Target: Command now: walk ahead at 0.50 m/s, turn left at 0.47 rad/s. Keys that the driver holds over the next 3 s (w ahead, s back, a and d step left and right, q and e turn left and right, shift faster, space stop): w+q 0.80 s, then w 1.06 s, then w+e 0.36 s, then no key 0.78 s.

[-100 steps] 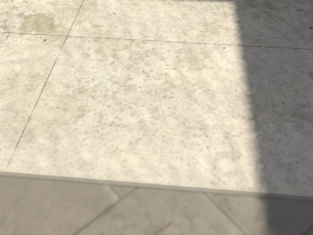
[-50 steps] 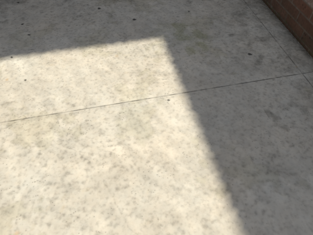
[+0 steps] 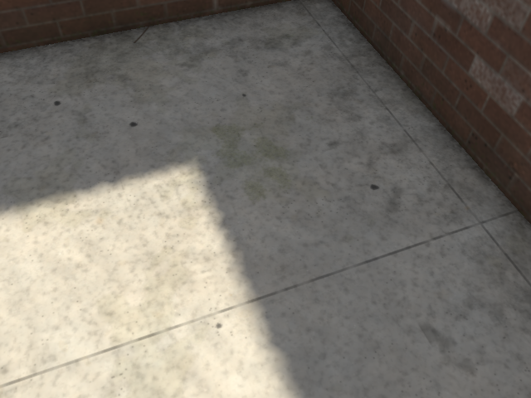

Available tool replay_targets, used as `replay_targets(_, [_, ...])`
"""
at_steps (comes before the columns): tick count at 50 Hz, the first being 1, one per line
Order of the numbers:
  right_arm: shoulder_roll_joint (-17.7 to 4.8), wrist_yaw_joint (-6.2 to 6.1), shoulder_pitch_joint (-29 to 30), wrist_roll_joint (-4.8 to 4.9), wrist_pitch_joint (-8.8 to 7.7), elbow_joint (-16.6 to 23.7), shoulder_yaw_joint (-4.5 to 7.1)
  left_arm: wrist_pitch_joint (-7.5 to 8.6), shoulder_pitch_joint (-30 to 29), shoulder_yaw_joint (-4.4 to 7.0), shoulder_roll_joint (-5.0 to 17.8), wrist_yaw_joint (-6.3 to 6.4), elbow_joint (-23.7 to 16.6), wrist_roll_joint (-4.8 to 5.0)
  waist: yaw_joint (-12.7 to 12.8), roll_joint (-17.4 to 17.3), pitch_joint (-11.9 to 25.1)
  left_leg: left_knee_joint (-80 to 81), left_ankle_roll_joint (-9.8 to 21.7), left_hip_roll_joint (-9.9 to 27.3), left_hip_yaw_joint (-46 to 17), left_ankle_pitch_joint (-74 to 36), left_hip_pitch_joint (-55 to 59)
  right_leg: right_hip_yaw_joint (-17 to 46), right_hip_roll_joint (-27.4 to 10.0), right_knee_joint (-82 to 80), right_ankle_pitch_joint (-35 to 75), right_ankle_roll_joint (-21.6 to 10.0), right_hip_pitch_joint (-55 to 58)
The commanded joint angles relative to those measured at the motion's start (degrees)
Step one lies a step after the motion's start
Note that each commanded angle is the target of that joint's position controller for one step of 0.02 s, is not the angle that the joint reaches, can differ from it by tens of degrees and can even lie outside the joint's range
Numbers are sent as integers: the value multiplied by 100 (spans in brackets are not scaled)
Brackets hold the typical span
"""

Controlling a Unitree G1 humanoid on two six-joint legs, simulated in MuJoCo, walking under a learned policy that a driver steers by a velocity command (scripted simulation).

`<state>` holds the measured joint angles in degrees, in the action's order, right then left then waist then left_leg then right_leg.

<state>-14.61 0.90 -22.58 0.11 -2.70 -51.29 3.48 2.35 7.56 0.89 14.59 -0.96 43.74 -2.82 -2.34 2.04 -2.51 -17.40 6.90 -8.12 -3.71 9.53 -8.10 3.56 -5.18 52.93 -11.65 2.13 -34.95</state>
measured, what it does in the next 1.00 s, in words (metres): walks ahead, turning left: right foot, then left foot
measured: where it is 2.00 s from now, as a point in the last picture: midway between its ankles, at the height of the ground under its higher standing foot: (127, 240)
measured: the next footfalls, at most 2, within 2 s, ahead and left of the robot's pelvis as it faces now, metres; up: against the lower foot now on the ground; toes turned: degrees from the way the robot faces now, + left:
right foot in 0.24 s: +0.31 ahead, -0.13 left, +0.00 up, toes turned +11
left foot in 0.76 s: +0.49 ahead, +0.17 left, +0.00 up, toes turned +32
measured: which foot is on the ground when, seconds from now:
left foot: down 0.00-0.26, up 0.28-0.74, down 0.76-1.00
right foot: up 0.00-0.22, down 0.24-0.76, up 0.78-1.00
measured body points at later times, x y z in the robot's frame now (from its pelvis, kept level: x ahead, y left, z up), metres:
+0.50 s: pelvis +0.26 -0.04 +0.00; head +0.29 -0.05 +0.45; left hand +0.24 +0.24 -0.11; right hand +0.47 -0.27 -0.12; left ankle +0.26 +0.10 -0.66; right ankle +0.27 -0.14 -0.75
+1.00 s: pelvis +0.49 +0.11 +0.00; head +0.50 +0.14 +0.45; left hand +0.44 +0.39 -0.13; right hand +0.69 -0.08 -0.12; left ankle +0.46 +0.15 -0.75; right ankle +0.60 -0.01 -0.67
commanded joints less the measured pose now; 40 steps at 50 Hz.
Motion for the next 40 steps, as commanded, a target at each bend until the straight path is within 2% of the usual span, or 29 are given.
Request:
replay_targets(1, [-918, -31, -201, 16, -63, 328, 230, 23, -465, 59, 390, -15, -478, 32, -38, -532, 24, 664, 641, 1333, -1337, -1187, -86, -275, 140, -760, 721, 161, -82])
replay_targets(5, [-950, -72, -535, -45, -23, 329, 259, 78, -1087, 16, 395, -32, -716, 93, -294, -601, 88, 257, 556, 1362, -1513, -1761, 416, -277, 330, -1460, 951, 128, -90])
replay_targets(7, [-993, -99, -546, -95, -7, 380, 277, 127, -1228, 9, 444, -27, -821, 120, -307, -650, 115, -9, 512, 1442, -1682, -2071, 573, -237, 438, -1757, 786, 56, 93])
replay_targets(9, [-1085, -137, -266, -115, -2, 504, 309, 179, -893, 48, 587, -3, -784, 136, -58, -725, 176, -286, 335, 1496, -1869, -2160, 418, -148, 531, -2191, 468, -74, 815])
replay_targets(10, [-1143, -135, -78, -118, -11, 573, 325, 209, -491, 90, 688, 30, -673, 146, 142, -746, 293, -562, 231, 1449, -1924, -2353, 224, -174, 640, -2379, 259, -160, 1466])
replay_targets(11, [-1154, -104, 57, -83, -41, 608, 321, 266, 146, 152, 815, 91, -492, 131, 476, -566, 572, -1244, 94, 1203, -1801, -2497, -3, -184, 680, -2770, 318, -289, 2398])
replay_targets(12, [-909, -46, 51, -7, -96, 691, 250, 337, 892, 260, 1173, 184, -396, 27, 790, -35, 1182, -2517, -72, 834, -1412, -1859, -485, 562, -128, -2997, -236, -552, 3577])
replay_targets(13, [-394, -47, -211, 159, -120, 901, 126, 293, 1436, 375, 1642, 269, -429, -93, 833, 935, 1868, -4070, -269, 143, -588, 801, -1894, 2533, -1627, -3363, -1264, -954, 4987])
replay_targets(14, [-626, -68, -558, 21, -55, 966, 137, 183, 1232, 430, 1693, 244, -364, -8, 454, 1451, 1883, -4869, -254, 148, -264, 2278, -2768, 4151, -2098, -3758, -1628, -1368, 4850])
replay_targets(15, [-844, -85, -358, -104, 40, 772, 171, 139, 864, 319, 1077, 211, -462, 37, 366, 432, 1071, -5226, -240, 591, -317, 1777, -2977, 3459, -1845, -3750, -1967, -1314, 4141])
replay_targets(16, [-784, -16, -5, -138, 59, 787, 157, 147, 620, 227, 697, 183, -475, 78, 367, 6, 534, -5081, -289, 748, -242, 1332, -2889, 2537, -1490, -3878, -1446, -1201, 3489])
replay_targets(17, [-682, 38, 123, -149, 89, 818, 147, 165, 511, 186, 570, 175, -450, 64, 279, 139, 322, -4879, -343, 901, -175, 1114, -2747, 1838, -1216, -4029, -762, -1058, 3113])
replay_targets(18, [-669, 93, 207, -220, 150, 857, 150, 208, 590, 176, 551, 185, -365, 80, 240, 383, 209, -4774, -397, 1006, -124, 1029, -2680, 1355, -1042, -4101, -191, -1001, 2913])
replay_targets(19, [-636, 139, 196, -240, 211, 848, 138, 257, 666, 189, 573, 172, -299, 104, 208, 453, 204, -4798, -438, 1029, -61, 916, -2612, 1007, -928, -4152, 279, -979, 2824])
replay_targets(22, [-568, 231, 572, -225, 284, 1048, 112, 382, 892, 244, 659, 120, -162, 182, 183, 365, 248, -4775, -514, 1098, -22, 518, -2922, 444, -978, -4299, 1153, -1089, 2939])
replay_targets(25, [-523, 287, 1117, -229, 300, 1252, 76, 381, 1073, 277, 685, 108, -37, 183, 258, 281, 101, -4415, -605, 1176, 52, 22, -3359, -86, -953, -4432, 1480, -1130, 3086])
replay_targets(28, [-403, 342, 1631, -203, 277, 1421, -5, 362, 1180, 296, 704, 91, 71, 173, 347, 274, -26, -3514, -601, 1178, 285, -577, -3241, -659, -799, -4433, 1724, -1035, 3115])
replay_targets(30, [-331, 391, 2034, -206, 253, 1562, -63, 352, 1299, 318, 771, 100, 142, 179, 458, 291, -122, -2846, -520, 1173, 509, -807, -3008, -919, -813, -4415, 1792, -976, 3157])
replay_targets(33, [-350, 422, 2419, -234, 244, 1736, -91, 290, 1552, 358, 900, 141, 286, 171, 563, 281, -226, -2200, -307, 1091, 829, -470, -2806, -1160, -963, -4225, 2220, -889, 3567])
replay_targets(35, [-403, 386, 2411, -266, 247, 1782, -72, 215, 1640, 376, 1007, 176, 368, 154, 513, 324, -146, -1908, -101, 854, 1059, 53, -2462, -1391, -1012, -3723, 3468, -801, 3866])
replay_targets(36, [-453, 347, 2236, -288, 246, 1749, -44, 175, 1667, 394, 1108, 196, 402, 149, 415, 403, 15, -1833, 22, 640, 1187, 394, -2118, -1516, -1028, -3231, 4482, -763, 3981])
replay_targets(37, [-540, 302, 1803, -305, 224, 1641, 8, 124, 1689, 409, 1199, 210, 424, 148, 214, 424, 308, -1704, 171, 401, 1241, 639, -1596, -1607, -1027, -2449, 5216, -747, 4035])
replay_targets(38, [-659, 238, 951, -344, 169, 1383, 94, 76, 1639, 405, 1233, 218, 396, 177, -182, 266, 804, -1285, 349, 198, 1191, 462, -493, -1745, -946, -1253, 5034, -655, 3666])
replay_targets(39, [-1073, 135, -39, -391, 146, 1106, 256, 74, 1625, 359, 1099, 208, 230, 151, -584, -253, 1458, -1048, 626, 872, 143, 919, 1073, -1774, -807, 409, 3325, -479, 2473])
replay_targets(40, [-1777, 57, 143, -276, 174, 1201, 418, 105, 1777, 216, 415, 74, -224, 144, -123, -1717, 1871, -683, 1365, 2605, -2899, 925, 2752, -1551, 284, 2352, -1919, -122, -150])
Over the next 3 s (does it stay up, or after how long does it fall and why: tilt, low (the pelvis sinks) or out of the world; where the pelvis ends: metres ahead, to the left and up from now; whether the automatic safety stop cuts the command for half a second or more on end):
stays up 1.20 0.57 0.00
